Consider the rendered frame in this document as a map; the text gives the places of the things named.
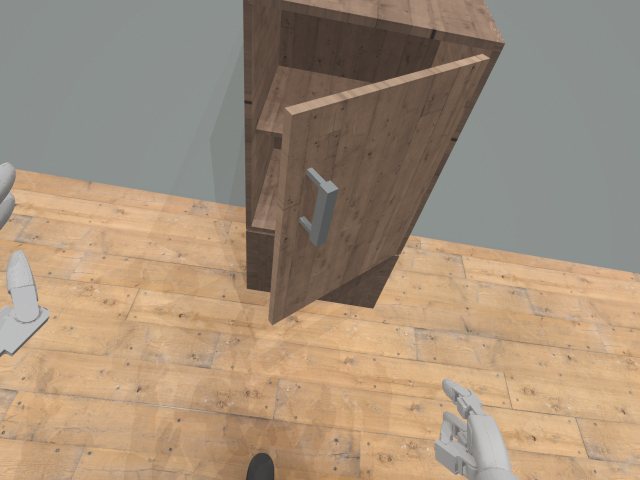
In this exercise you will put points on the left robot hand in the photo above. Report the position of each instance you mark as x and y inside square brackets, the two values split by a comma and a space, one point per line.
[18, 324]

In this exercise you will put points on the handle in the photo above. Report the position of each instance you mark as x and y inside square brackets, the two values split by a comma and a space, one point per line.
[325, 203]

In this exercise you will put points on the right robot hand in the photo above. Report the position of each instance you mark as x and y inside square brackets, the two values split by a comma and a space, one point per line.
[480, 444]

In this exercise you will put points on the left robot foot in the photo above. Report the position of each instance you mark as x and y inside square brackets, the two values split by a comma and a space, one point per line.
[261, 467]

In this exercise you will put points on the cupboard door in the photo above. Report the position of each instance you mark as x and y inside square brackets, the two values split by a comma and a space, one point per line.
[381, 145]

